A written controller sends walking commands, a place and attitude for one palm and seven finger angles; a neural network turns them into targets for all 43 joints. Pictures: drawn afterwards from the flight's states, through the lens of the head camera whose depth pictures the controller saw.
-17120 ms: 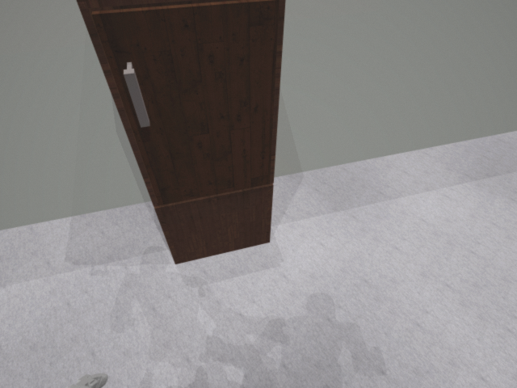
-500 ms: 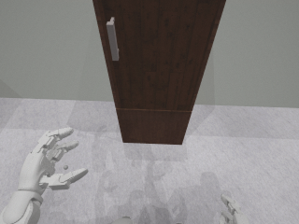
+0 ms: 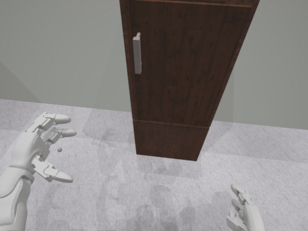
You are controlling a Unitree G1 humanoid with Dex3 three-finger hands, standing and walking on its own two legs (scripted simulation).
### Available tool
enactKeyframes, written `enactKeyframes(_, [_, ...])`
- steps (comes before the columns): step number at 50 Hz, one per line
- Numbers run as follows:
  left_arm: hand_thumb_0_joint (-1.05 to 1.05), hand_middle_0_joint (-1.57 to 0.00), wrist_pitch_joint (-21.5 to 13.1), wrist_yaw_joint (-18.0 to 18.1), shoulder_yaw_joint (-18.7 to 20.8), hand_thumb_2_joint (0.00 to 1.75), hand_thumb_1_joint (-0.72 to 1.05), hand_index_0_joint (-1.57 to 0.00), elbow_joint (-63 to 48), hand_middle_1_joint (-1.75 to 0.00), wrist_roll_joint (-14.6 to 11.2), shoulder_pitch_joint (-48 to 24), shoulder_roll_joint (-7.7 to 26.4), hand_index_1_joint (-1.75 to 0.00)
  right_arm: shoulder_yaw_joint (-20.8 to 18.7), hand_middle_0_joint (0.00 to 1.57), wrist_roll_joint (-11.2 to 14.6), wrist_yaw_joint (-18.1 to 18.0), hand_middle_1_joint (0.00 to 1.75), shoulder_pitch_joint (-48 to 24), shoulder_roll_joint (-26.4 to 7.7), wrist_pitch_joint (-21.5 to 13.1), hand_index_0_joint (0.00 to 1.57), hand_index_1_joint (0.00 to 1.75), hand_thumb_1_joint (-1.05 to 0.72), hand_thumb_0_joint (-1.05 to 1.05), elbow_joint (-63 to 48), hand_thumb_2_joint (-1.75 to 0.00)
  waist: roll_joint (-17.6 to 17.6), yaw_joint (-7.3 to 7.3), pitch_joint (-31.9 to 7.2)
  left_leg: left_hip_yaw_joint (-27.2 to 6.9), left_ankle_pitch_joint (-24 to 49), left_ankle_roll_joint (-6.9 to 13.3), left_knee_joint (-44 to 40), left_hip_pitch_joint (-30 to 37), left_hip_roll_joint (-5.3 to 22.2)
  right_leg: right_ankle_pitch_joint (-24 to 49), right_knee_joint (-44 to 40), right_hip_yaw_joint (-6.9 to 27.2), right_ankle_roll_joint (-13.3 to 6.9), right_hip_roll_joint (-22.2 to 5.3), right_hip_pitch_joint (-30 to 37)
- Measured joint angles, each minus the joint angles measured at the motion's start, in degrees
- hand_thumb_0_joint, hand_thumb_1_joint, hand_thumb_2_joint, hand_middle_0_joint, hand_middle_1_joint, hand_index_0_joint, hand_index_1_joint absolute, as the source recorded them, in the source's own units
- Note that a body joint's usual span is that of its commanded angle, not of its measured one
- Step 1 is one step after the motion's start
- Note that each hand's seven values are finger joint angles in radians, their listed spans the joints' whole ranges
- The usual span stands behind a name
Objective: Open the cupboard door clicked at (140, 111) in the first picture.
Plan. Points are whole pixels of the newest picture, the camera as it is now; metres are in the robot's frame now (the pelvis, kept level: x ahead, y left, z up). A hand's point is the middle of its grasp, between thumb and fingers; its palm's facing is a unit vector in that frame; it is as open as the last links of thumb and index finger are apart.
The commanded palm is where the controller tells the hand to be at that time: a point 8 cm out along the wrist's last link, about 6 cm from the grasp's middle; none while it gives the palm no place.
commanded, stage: raise the hand with hooked fingers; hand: left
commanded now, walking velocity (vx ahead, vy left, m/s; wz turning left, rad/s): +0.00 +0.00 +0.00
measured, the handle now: (138, 53) +0.69 +0.12 +0.11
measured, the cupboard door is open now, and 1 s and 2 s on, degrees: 0 0 0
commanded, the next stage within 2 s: move the hooked fingers beside the handle in 0.72 s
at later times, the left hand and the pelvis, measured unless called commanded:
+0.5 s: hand (59, 136) +0.29 +0.25 +0.11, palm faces -0.04 -1.00 -0.03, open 13.9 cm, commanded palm +0.27 +0.30 +0.12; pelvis +0.00 -0.01 +0.01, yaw -1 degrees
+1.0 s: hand (64, 130) +0.31 +0.24 +0.12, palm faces -0.01 -1.00 -0.02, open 14.0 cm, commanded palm +0.30 +0.29 +0.12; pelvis -0.01 -0.02 +0.01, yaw +0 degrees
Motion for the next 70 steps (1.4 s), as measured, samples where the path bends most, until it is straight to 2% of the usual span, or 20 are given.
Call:
enactKeyframes(4, [-0.01, -0.3, 1.94, -2.21, 1.31, 0.3, -0.48, -0.3, 2.79, -1.19, -0.34, -2.29, 1.03, -1.19, 0.62, 0.2, -0.04, -0.42, 0.3, -0.17, 0.16, 0.6, 0.2, 0.3, -0.9, 0.02, 0.42, -0.9, -0.04, 0.28, 0.56, -0.04, 0.54, -0.1, -1.29, 1.17, 0.01, 0.51, -1.22, 0.0, -0.1, 0.04, 1.13])
enactKeyframes(10, [-0.01, -0.31, 1.08, -3.42, 4.39, 0.3, -0.49, -0.3, 5.68, -1.2, -0.71, -6.83, 2.68, -1.2, 0.73, 0.2, -0.03, -0.88, 0.3, 0.58, -0.14, 0.91, 0.2, 0.3, -0.9, 0.02, 1.58, -0.9, -0.25, 0.32, 1.48, -0.38, 1.1, -0.43, -2.67, 2.72, 0.24, 1.17, -2.88, -0.28, -0.44, 0.34, 2.84])
enactKeyframes(18, [-0.01, -0.3, 3.87, -7.44, 5.01, 0.3, -0.5, -0.3, 11.69, -1.2, -1.59, -9.9, 4.97, -1.2, 0.03, 0.2, 0.5, -0.89, 0.3, 1.92, -1.53, 1.57, 0.2, 0.3, -0.9, 0.02, 1.71, -0.9, 0.03, -0.61, 0.89, 0.11, 1.93, -0.61, -4.37, 3.13, 0.41, 1.89, -3.99, 0.26, -0.61, 0.47, 2.76])
enactKeyframes(21, [-0.01, -0.3, 3.68, -7.29, 4.84, 0.3, -0.5, -0.3, 11.07, -1.2, -1.24, -8.8, 4.07, -1.2, -0.49, 0.2, 0.29, -0.53, 0.3, 2.26, -1.86, 1.53, 0.2, 0.3, -0.9, 0.02, 1.32, -0.9, -0.15, -0.84, 1.12, 0.45, 2.03, -0.67, -4.56, 3.08, 0.56, 1.97, -3.89, 0.62, -0.7, 0.59, 2.44])
enactKeyframes(29, [-0.01, -0.31, 0.42, -4.77, 5.53, 0.3, -0.5, -0.3, 8.16, -1.2, -0.66, -7.43, 2.11, -1.2, -0.79, 0.2, -0.01, -0.34, 0.3, 2.77, -1.41, 1.23, 0.2, 0.3, -0.9, 0.02, 1.35, -0.9, -0.57, -0.82, 1.61, 0.41, 2.08, -1.05, -4.79, 3.84, 0.86, 1.97, -3.94, 0.61, -1.07, 0.9, 3.08])
enactKeyframes(37, [-0.01, -0.3, 1.84, -5.9, 4.92, 0.3, -0.5, -0.3, 10.56, -1.2, -0.94, -8.34, 3.04, -1.2, -0.19, 0.2, 0.32, -0.8, 0.3, 2.13, -1.07, 1.39, 0.2, 0.3, -0.9, 0.02, 1.43, -0.9, 0.44, -0.48, 1.33, 0.19, 2.52, -1.27, -5.29, 4.2, 0.84, 2.16, -4.14, 0.4, -1.27, 0.9, 3.35])
enactKeyframes(42, [-0.01, -0.31, 1.36, -6.52, 5.1, 0.3, -0.5, -0.3, 11.72, -1.2, -1.59, -8.74, 2.77, -1.2, 0.08, 0.2, 0.25, -0.82, 0.3, 1.65, -0.9, 1.36, 0.2, 0.3, -0.9, 0.02, 1.54, -0.9, 0.23, -0.23, 1.04, 0.24, 2.62, -1.45, -5.2, 3.87, 0.95, 2.11, -3.72, 0.45, -1.41, 0.99, 2.84])
enactKeyframes(48, [-0.01, -0.31, 0.61, -5.59, 4.28, 0.3, -0.5, -0.3, 15.46, -1.2, -0.01, -13.46, 2.62, -1.2, 0.01, 0.2, 0.34, -1.29, 0.3, 1.17, -1.25, 1.25, 0.2, 0.3, -0.9, 0.02, 2.16, -0.9, -0.12, -0.17, 1.78, -0.55, 2.58, -1.65, -4.19, 2.88, 0.96, 1.98, -3.06, -0.34, -1.62, 1.06, 2.25])
enactKeyframes(52, [-0.01, -0.31, -0.06, -4.88, 2.89, 0.3, -0.5, -0.3, 19.78, -1.2, 1.22, -19.28, 3.27, -1.2, 0.1, 0.2, 0.43, -1.71, 0.3, 0.71, -1.44, 1.39, 0.2, 0.3, -0.9, 0.02, 3.04, -0.9, -0.33, -0.69, 2.35, -0.93, 2.71, -1.7, -3.65, 1.78, 0.93, 2.05, -2.69, -0.74, -1.67, 1.04, 1.35])
enactKeyframes(57, [-0.01, -0.31, -0.41, -4.57, 2.24, 0.3, -0.5, -0.3, 25.3, -1.2, 2.46, -25.41, 4.43, -1.2, 0.19, 0.2, 0.33, -1.39, 0.3, 1.31, -1.42, 2.1, 0.2, 0.3, -0.9, 0.02, 3.46, -0.9, -0.68, -2.06, 1.89, -0.42, 2.7, -1.61, -3.5, 0.43, 1.02, 2.12, -2.29, -0.23, -1.61, 1.08, -0.3])
enactKeyframes(63, [-0.01, -0.31, -0.54, -3.5, 3.29, 0.3, -0.5, -0.3, 31.99, -1.2, 3.8, -29.99, 6.1, -1.2, -0.21, 0.2, 0.22, -0.37, 0.3, 3.82, -1.69, 3.91, 0.2, 0.3, -0.9, 0.02, 3.1, -0.9, -0.89, -3.66, 1.11, 0.67, 2.12, -1.34, -3.1, -0.97, 1.17, 1.75, -1.52, 0.86, -1.34, 1.13, -2.22])
enactKeyframes(70, [-0.01, -0.3, -3.25, -2.29, 3.54, 0.3, -0.5, -0.3, 36.33, -1.2, 5.2, -34.24, 6.36, -1.2, -0.92, 0.2, -0.07, 0.39, 0.3, 6.63, -2.07, 6.21, 0.2, 0.3, -0.9, 0.02, 4.13, -0.9, -1.11, -4.47, 1.03, 1.1, 1.44, -0.95, -2.31, -2.67, 1.15, 1.35, -0.99, 1.3, -0.97, 1.09, -3.91])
